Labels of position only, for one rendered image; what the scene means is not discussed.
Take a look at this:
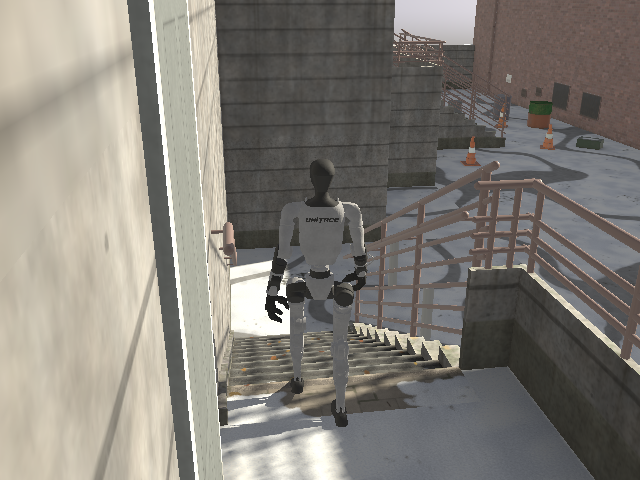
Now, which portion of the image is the robot right foot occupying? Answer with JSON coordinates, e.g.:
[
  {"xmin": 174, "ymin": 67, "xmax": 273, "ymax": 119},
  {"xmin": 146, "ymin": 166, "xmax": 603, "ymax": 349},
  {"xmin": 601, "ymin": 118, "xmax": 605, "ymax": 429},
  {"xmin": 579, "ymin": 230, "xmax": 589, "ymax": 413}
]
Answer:
[{"xmin": 331, "ymin": 399, "xmax": 348, "ymax": 427}]

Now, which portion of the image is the robot right upper arm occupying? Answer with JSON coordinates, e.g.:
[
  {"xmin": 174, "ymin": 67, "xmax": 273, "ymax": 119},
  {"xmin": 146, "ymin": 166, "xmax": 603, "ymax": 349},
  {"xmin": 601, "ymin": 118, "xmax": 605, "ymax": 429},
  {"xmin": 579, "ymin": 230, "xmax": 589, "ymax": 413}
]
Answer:
[{"xmin": 342, "ymin": 202, "xmax": 366, "ymax": 257}]

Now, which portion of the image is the humanoid robot head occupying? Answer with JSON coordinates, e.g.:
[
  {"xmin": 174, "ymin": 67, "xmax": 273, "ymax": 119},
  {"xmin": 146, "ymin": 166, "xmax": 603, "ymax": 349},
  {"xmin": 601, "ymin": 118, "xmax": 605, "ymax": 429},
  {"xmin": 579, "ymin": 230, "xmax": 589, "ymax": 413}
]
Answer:
[{"xmin": 304, "ymin": 159, "xmax": 339, "ymax": 207}]

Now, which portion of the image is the left robot hand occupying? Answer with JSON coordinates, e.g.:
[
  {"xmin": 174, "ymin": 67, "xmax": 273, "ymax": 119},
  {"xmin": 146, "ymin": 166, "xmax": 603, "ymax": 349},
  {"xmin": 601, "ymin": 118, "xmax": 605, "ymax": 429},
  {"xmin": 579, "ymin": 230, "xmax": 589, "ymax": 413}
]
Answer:
[{"xmin": 265, "ymin": 294, "xmax": 289, "ymax": 323}]

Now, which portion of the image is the robot left forearm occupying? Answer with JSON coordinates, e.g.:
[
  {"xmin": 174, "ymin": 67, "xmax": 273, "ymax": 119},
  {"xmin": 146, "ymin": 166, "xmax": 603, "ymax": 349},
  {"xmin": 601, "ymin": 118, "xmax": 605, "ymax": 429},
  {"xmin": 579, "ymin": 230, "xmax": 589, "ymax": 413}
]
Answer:
[{"xmin": 266, "ymin": 244, "xmax": 287, "ymax": 296}]

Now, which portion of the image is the robot left upper arm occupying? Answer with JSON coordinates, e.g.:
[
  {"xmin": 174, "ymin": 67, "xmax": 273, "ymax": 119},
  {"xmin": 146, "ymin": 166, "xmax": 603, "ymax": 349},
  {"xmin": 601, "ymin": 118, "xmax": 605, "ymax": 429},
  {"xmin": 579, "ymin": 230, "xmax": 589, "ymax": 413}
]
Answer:
[{"xmin": 277, "ymin": 202, "xmax": 301, "ymax": 259}]

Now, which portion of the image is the right robot hand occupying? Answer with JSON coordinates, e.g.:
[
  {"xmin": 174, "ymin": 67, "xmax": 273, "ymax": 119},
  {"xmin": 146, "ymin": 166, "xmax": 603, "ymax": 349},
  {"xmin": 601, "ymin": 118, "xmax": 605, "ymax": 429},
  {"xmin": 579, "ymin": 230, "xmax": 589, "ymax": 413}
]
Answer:
[{"xmin": 342, "ymin": 271, "xmax": 367, "ymax": 291}]

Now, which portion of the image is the robot right forearm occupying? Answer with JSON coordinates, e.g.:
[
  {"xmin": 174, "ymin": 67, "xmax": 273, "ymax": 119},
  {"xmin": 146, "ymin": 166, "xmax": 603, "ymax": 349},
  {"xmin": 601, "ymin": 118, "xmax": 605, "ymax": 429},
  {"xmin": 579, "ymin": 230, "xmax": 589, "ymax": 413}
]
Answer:
[{"xmin": 353, "ymin": 242, "xmax": 368, "ymax": 277}]

